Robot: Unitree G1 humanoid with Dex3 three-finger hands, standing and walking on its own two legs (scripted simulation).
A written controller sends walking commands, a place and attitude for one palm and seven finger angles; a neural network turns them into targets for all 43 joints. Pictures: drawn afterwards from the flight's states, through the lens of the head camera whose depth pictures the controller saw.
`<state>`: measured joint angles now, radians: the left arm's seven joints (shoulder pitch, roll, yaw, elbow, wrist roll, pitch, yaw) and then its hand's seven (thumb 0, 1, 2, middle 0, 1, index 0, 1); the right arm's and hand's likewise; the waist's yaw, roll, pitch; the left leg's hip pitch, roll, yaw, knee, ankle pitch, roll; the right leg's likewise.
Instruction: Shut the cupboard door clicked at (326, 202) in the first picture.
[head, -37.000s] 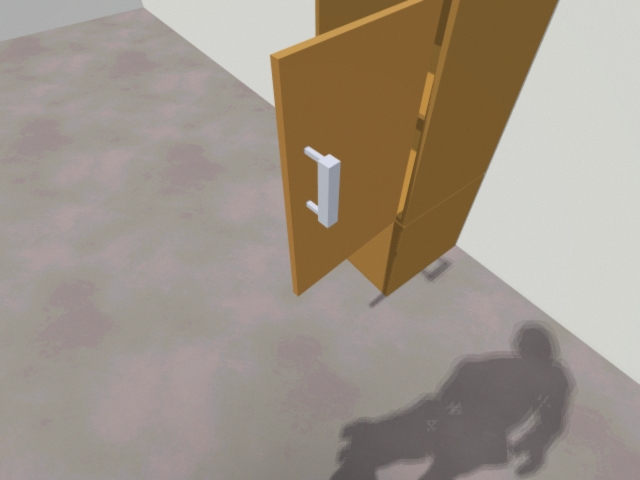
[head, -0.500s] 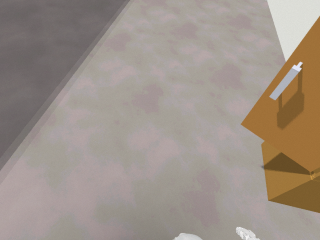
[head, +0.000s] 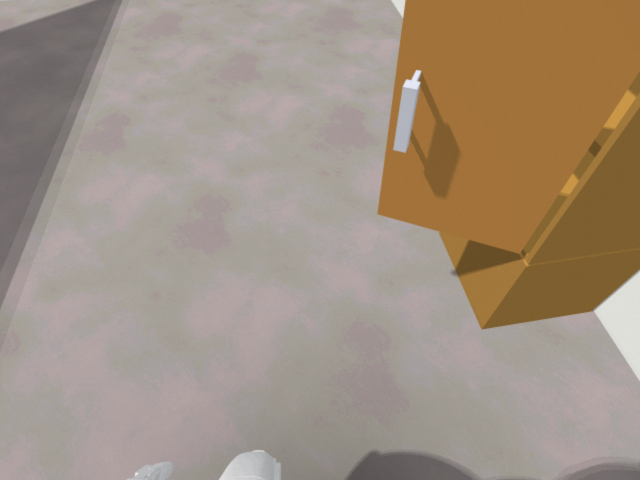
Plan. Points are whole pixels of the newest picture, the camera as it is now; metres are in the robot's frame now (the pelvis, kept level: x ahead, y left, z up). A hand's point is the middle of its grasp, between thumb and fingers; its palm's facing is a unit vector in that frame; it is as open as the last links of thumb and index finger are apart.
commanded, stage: turn to face it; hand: left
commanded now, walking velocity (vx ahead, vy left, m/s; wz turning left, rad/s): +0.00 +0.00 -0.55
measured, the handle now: (408, 111) +0.76 -0.14 +0.01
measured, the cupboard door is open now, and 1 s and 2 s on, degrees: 59 59 59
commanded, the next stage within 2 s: take the last steps up to it in 0.46 s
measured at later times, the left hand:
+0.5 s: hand out of the picture +0.13 +0.23 -0.17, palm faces -0.20 -0.95 -0.22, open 7.4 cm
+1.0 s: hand out of the picture +0.13 +0.17 -0.20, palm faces -0.29 -0.94 -0.14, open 7.4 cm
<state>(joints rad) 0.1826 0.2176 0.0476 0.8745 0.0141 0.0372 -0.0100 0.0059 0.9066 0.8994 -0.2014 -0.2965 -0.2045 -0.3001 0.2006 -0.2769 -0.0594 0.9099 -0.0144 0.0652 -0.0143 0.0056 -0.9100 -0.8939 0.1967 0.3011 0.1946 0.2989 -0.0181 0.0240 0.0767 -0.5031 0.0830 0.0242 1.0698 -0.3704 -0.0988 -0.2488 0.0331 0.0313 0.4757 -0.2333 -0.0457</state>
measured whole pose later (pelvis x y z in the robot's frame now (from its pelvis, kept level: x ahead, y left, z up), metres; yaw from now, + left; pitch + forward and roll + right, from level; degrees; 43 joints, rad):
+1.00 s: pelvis +0.08 +0.00 -0.01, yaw -21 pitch +0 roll -1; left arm 0.33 0.20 0.06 1.05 0.02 0.02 -0.02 0.01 0.91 0.90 -0.20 -0.30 -0.20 -0.30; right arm 0.25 -0.20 -0.04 0.97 -0.04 -0.04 -0.01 0.00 -0.91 -0.89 0.20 0.30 0.20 0.30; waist -0.01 -0.04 0.01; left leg -0.34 0.06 0.11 0.60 -0.26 0.00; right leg -0.18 0.03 0.01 0.71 -0.46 -0.04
